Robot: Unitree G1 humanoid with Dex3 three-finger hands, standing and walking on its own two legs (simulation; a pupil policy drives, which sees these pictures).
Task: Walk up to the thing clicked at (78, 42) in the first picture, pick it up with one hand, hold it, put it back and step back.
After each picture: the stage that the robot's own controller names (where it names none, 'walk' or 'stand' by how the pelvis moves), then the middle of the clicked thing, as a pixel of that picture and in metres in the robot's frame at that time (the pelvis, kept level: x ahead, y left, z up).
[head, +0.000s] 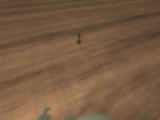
stand; (78, 39) +1.83 +0.37 -0.66
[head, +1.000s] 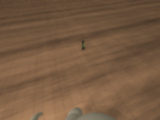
walk; (83, 45) +1.72 +0.34 -0.65
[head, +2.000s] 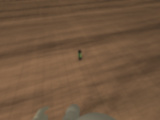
walk; (79, 55) +1.21 +0.28 -0.65
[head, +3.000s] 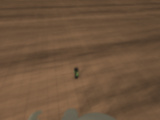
walk; (76, 73) +0.76 +0.22 -0.63
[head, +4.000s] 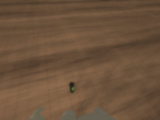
walk; (71, 87) +0.48 +0.19 -0.64
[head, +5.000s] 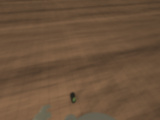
stand; (73, 98) +0.38 +0.19 -0.65
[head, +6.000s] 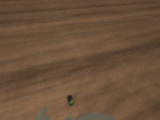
stand; (70, 100) +0.34 +0.21 -0.66
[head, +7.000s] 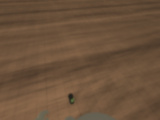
stand; (71, 99) +0.37 +0.21 -0.66
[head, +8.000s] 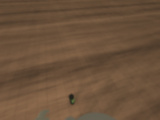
stand; (71, 99) +0.37 +0.20 -0.66
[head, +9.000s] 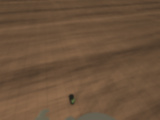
stand; (71, 99) +0.36 +0.19 -0.66
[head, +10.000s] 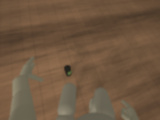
go down; (68, 71) +0.43 +0.19 -0.42
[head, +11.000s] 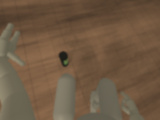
go down; (64, 60) +0.45 +0.22 -0.27
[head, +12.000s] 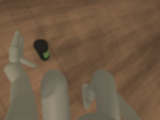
close in; (43, 52) +0.43 +0.27 -0.17
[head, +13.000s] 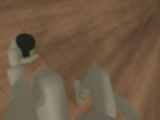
close; (27, 50) +0.43 +0.28 -0.16
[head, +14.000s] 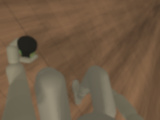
lift; (27, 51) +0.41 +0.29 -0.16
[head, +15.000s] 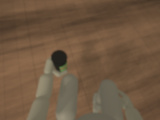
lift; (60, 65) +0.34 +0.22 -0.01
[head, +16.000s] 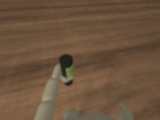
hold; (67, 72) +0.32 +0.16 +0.08
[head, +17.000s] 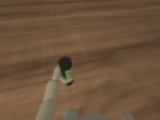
hold; (67, 73) +0.32 +0.17 +0.05
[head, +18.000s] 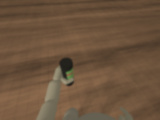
hold; (68, 74) +0.32 +0.16 +0.05
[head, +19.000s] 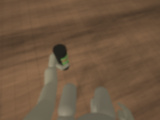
crouch; (62, 59) +0.41 +0.19 -0.02
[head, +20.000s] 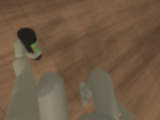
lower; (32, 47) +0.45 +0.29 -0.13
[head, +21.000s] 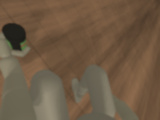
lower; (18, 43) +0.45 +0.31 -0.16
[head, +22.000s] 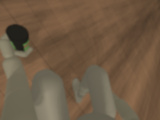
lower; (21, 44) +0.44 +0.30 -0.16
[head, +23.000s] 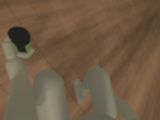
lower; (23, 45) +0.44 +0.30 -0.15
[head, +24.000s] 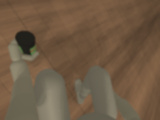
rest; (28, 48) +0.43 +0.29 -0.16
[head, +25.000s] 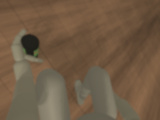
withdraw; (31, 50) +0.43 +0.28 -0.16
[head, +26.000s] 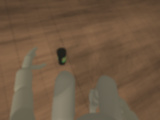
stand; (61, 57) +0.45 +0.24 -0.22
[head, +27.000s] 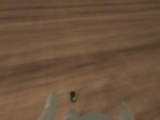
stand; (73, 97) +0.38 +0.16 -0.59
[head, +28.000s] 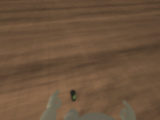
stand; (73, 95) +0.40 +0.18 -0.60
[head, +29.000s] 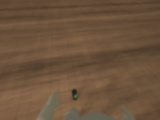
stand; (74, 94) +0.40 +0.17 -0.61
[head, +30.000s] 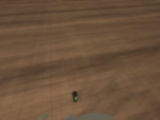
stand; (75, 96) +0.41 +0.17 -0.65
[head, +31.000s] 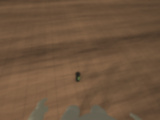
walk; (77, 77) +0.55 +0.14 -0.64
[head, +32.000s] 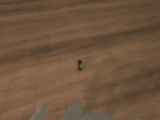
walk; (79, 65) +0.82 +0.21 -0.63
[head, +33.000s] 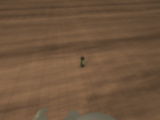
stand; (82, 62) +1.04 +0.19 -0.64
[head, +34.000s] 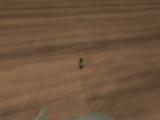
stand; (81, 63) +1.03 +0.18 -0.66
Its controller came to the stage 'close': yes
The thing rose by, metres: 0.69
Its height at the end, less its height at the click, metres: +0.00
